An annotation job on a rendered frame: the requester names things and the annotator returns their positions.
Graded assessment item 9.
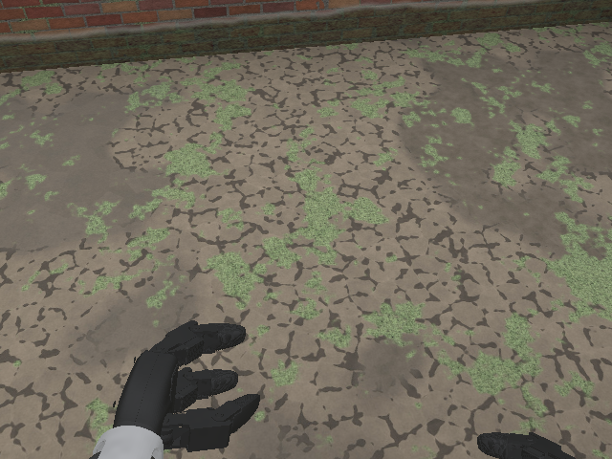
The robot left forearm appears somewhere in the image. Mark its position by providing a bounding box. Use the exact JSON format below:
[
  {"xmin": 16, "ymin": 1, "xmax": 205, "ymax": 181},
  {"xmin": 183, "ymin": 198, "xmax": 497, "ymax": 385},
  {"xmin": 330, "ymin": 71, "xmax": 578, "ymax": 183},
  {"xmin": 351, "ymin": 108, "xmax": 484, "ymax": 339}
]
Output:
[{"xmin": 89, "ymin": 426, "xmax": 164, "ymax": 459}]

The robot left hand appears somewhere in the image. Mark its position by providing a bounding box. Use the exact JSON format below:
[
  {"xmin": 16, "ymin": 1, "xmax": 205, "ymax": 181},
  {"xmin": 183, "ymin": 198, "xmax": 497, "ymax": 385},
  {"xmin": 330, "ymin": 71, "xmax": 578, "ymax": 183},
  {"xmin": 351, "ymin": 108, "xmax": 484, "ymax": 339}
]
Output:
[{"xmin": 113, "ymin": 320, "xmax": 260, "ymax": 452}]

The robot right hand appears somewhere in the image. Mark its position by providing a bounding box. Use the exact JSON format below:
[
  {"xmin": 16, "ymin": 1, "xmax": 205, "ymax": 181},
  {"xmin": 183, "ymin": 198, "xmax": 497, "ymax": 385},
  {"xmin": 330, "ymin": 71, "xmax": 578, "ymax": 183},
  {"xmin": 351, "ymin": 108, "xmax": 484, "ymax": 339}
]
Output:
[{"xmin": 477, "ymin": 432, "xmax": 576, "ymax": 459}]

